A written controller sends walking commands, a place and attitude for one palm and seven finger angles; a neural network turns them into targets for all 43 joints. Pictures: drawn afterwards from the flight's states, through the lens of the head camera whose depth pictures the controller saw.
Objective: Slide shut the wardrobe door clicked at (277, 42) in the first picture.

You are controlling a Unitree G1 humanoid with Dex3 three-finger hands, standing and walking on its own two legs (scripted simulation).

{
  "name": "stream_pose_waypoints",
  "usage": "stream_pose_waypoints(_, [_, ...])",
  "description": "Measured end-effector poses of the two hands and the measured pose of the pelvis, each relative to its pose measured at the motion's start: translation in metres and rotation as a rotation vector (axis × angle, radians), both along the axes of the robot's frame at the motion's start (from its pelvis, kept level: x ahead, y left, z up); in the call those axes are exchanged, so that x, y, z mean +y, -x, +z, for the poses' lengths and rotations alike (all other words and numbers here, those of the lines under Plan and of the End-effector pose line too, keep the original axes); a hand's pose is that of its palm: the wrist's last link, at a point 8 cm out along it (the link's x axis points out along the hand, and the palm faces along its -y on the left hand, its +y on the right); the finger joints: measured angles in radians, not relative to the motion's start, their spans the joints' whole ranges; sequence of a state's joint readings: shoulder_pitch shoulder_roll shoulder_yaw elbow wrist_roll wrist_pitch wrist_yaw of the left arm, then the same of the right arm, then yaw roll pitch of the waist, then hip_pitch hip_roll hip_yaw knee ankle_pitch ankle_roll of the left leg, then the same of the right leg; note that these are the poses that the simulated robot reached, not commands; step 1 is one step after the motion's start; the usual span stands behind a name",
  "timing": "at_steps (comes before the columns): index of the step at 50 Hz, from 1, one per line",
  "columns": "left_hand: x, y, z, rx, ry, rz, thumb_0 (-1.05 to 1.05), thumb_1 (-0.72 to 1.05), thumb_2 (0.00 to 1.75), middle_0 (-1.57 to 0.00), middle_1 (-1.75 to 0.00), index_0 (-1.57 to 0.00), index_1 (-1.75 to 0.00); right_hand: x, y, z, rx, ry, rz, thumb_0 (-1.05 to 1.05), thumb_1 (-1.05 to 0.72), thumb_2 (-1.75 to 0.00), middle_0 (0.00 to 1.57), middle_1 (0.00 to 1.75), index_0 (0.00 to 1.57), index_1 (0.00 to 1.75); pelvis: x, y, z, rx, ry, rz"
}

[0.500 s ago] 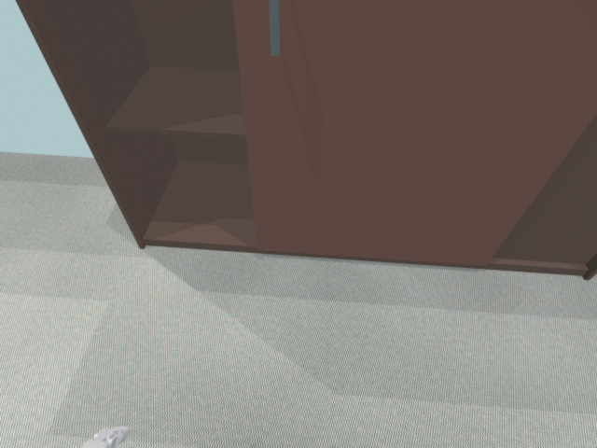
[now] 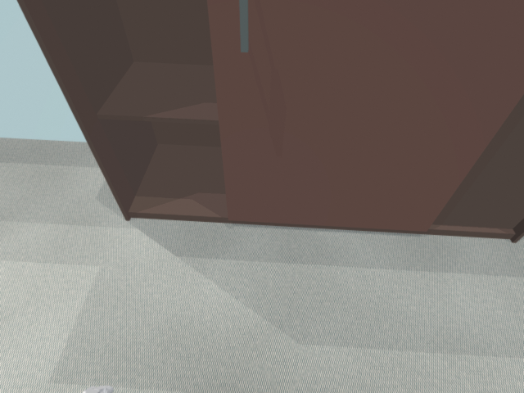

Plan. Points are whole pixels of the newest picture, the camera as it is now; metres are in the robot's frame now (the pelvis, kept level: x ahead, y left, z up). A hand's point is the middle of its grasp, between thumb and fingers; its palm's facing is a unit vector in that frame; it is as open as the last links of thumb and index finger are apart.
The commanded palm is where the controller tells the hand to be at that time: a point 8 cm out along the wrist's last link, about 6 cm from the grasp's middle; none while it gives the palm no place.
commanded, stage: stand and wait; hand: right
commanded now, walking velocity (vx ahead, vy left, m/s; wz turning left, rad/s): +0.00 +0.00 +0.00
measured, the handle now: (244, 3) +0.92 +0.10 +0.21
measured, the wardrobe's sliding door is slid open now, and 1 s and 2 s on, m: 0.49 0.49 0.49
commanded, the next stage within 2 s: look at it before walking up in 0.44 s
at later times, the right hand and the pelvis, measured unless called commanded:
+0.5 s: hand out of the picture +0.07 -0.24 -0.15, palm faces -0.04 +0.94 -0.33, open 7.4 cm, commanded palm none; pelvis -0.01 +0.00 +0.00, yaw +0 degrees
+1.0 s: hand out of the picture +0.07 -0.25 -0.15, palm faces -0.03 +0.94 -0.33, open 7.4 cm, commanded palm none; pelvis -0.01 +0.00 +0.00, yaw +0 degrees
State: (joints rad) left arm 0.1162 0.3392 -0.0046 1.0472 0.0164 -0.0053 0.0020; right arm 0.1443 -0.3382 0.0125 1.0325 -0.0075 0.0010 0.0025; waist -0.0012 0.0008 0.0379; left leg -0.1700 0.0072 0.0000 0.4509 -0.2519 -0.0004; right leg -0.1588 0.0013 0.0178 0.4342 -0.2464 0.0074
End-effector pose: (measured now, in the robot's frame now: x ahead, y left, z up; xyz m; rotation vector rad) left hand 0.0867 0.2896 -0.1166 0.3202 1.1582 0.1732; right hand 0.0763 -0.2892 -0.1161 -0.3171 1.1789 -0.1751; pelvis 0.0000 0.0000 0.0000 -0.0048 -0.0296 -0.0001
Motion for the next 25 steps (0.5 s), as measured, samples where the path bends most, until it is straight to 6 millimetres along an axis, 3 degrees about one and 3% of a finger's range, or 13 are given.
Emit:
stream_pose_waypoints(11, [0.006,0.025,-0.003,0.045,0.002,0.023,0.01,0.91,0.9,-0.2,-0.3,-0.21,-0.3,-0.001,0.011,0.002,0.015,0.01,-0.004,0.0,-0.91,-0.9,0.2,0.3,0.2,0.3,0.003,0.008,0.002,-0.008,-0.001,0.003])
stream_pose_waypoints(25, [0.004,0.035,-0.003,0.061,0.01,0.026,0.01,0.91,0.9,-0.2,-0.3,-0.21,-0.3,0.002,0.01,0.003,0.01,0.002,0.005,0.0,-0.91,-0.9,0.2,0.3,0.2,0.3,0.003,0.013,0.003,-0.002,-0.001,0.003])
